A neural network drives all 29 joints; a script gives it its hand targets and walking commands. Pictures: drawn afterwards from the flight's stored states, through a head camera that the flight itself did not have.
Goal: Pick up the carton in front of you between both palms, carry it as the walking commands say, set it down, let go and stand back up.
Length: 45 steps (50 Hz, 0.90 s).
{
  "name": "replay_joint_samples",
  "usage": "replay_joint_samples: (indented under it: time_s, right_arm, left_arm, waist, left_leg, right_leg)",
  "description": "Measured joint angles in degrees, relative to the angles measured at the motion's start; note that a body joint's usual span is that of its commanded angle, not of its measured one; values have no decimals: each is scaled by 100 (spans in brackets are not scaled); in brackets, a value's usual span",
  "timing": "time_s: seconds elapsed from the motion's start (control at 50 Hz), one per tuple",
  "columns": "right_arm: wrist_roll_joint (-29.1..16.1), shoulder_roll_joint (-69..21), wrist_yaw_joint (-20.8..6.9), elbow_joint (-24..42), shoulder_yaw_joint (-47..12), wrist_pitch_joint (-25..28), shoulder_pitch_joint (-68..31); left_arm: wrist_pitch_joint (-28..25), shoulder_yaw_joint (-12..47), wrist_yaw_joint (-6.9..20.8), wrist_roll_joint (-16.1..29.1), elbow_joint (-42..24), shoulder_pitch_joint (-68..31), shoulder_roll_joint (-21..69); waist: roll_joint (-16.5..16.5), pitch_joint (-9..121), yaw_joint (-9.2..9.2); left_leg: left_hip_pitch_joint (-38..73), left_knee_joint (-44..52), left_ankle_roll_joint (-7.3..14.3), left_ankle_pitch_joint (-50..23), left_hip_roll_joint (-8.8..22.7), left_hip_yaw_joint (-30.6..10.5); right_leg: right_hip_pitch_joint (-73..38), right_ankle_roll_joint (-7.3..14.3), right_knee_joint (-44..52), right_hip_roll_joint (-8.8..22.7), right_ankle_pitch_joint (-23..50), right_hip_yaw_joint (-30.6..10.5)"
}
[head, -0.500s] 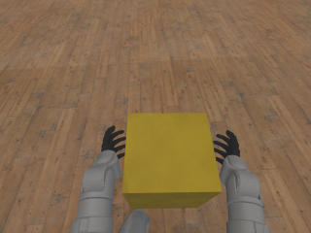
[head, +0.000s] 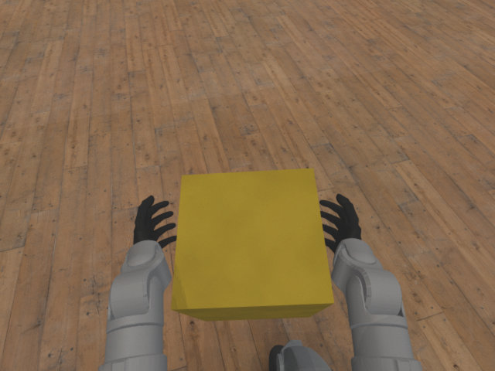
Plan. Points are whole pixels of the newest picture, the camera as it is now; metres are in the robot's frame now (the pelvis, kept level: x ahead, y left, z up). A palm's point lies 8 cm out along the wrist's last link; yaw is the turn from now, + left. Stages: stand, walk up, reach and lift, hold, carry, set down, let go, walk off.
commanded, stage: carry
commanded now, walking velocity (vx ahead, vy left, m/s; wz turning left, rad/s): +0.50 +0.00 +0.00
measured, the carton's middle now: (252, 254) +0.33 -0.02 -0.03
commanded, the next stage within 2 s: none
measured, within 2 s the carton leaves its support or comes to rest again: neither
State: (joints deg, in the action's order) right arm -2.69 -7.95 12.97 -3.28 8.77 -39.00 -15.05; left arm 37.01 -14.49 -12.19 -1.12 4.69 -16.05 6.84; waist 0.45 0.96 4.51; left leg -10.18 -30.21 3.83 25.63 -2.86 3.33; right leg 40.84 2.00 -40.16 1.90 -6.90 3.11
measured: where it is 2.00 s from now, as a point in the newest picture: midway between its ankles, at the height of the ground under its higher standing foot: (225, 163)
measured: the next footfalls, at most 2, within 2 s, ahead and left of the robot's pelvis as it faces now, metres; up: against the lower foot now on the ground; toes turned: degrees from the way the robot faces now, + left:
right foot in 0.06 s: +0.24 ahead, -0.09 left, +0.00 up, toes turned -4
left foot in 0.54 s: +0.51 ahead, +0.12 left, +0.00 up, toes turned +11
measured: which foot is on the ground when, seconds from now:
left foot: down 0.00-0.08, up 0.10-0.52, down 0.54-1.00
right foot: up 0.00-0.04, down 0.06-0.56, up 0.58-1.00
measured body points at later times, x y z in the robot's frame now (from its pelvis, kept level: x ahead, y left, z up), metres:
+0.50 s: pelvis +0.33 +0.01 +0.02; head +0.32 +0.00 +0.47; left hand +0.60 +0.17 +0.10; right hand +0.61 -0.14 +0.10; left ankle +0.45 +0.13 -0.71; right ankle +0.20 -0.09 -0.72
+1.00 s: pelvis +0.63 +0.02 +0.01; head +0.59 +0.02 +0.46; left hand +0.86 +0.17 +0.10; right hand +0.87 -0.13 +0.10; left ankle +0.47 +0.11 -0.72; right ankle +0.79 -0.11 -0.70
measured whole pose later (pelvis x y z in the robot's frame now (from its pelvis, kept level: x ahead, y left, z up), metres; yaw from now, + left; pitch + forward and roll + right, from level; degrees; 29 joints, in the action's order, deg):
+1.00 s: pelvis +0.63 +0.02 +0.01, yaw +1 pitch +3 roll +0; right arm 0.2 -7.7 8.9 28.9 1.4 -64.4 5.1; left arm 64.8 -2.9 -8.9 -1.3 -30.0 5.3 7.8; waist 0.3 9.6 0.8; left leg 6.1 -11.6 -0.4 20.3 1.4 10.5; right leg 33.0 0.4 -31.6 5.7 -2.0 9.6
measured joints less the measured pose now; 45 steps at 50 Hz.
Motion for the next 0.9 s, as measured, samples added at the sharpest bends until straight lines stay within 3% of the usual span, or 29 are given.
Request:
replay_joint_samples:
  time_s: [0.06, 0.1, 0.14, 0.18, 0.28, 0.36, 0.5, 0.54, 0.6, 0.64, 0.68, 0.78, 0.9]
  right_arm:
    - [79, 47, -36, 130, 1, -104, -84]
    - [108, 231, -18, 110, 9, -181, -246]
    - [110, 330, 35, 85, 37, -282, -301]
    - [153, 253, 50, 111, 131, -415, -306]
    - [375, -33, -55, 463, 262, -698, -117]
    - [417, -15, -124, 1048, 20, -975, 316]
    - [259, 73, -253, 2264, -392, -1715, 1280]
    - [243, 66, -299, 2532, -488, -1917, 1471]
    - [258, 48, -347, 2566, -670, -2108, 1708]
    - [258, 22, -352, 2680, -703, -2249, 1946]
    - [266, 7, -367, 2820, -702, -2327, 2152]
    - [317, 7, -399, 3009, -736, -2344, 2284]
    - [296, 19, -437, 3178, -764, -2405, 2183]
  left_arm:
    - [101, 72, 0, -6, -70, -126, -37]
    - [152, 138, -34, -24, 3, -323, -21]
    - [305, 225, -65, 3, 1, -389, -23]
    - [492, 240, -29, 55, -165, -268, 4]
    - [894, 219, 190, 130, -818, 173, 141]
    - [1212, 481, 243, 165, -1382, 569, 100]
    - [1851, 939, 298, 169, -2300, 1317, 44]
    - [2048, 1006, 312, 146, -2606, 1543, 46]
    - [2317, 953, 350, 129, -2802, 1827, 60]
    - [2490, 1021, 353, 85, -2930, 2039, 84]
    - [2578, 1118, 382, 29, -3012, 2184, 106]
    - [2567, 1234, 456, -99, -3146, 2294, 108]
    - [2647, 1224, 421, -89, -3418, 2275, 106]
  waist:
    - [-37, 143, -154]
    - [-191, 152, -314]
    - [-121, 146, -433]
    - [-10, 165, -499]
    - [127, 249, -626]
    - [56, 374, -627]
    - [13, 692, -539]
    - [27, 743, -547]
    - [192, 781, -433]
    - [105, 744, -386]
    - [43, 722, -337]
    - [-25, 790, -261]
    - [3, 894, -331]
  left_leg:
    - [379, -435, -143, 366, 74, -67]
    - [-95, -1840, -292, 249, 206, -189]
    - [-742, -3117, -354, 135, 153, -252]
    - [-1261, -3471, -380, -119, 196, -147]
    - [-2011, -2343, -490, -567, 438, 21]
    - [-2226, -1241, -568, -1183, 589, 112]
    - [-1834, 282, -452, -2095, 529, 600]
    - [-1449, 633, -350, -2107, 466, 816]
    - [-1422, 61, 46, -1694, 397, 970]
    - [-1152, 182, 80, -1491, 430, 978]
    - [-806, 519, 40, -1485, 423, 954]
    - [34, 1335, -12, -1456, 398, 850]
    - [952, 1864, -190, -1127, 394, 770]
  right_leg:
    - [-859, 124, 1197, -170, 696, 357]
    - [-944, 284, 852, -266, 290, 490]
    - [-1196, 354, 899, -244, -53, 507]
    - [-1580, 274, 1298, -193, -68, 481]
    - [-2467, 253, 2167, -75, -122, 359]
    - [-3090, 143, 2494, -44, -380, 289]
    - [-4103, -131, 2522, -37, -1234, 251]
    - [-4134, -228, 1862, 5, -1778, 184]
    - [-3081, -193, -763, 160, -1930, 9]
    - [-2286, -110, -2074, 113, -1744, -20]
    - [-1686, -93, -2371, 188, -1364, 56]
    - [-816, -240, -1317, 434, -502, 175]
    - [-527, -337, 102, 531, 308, 388]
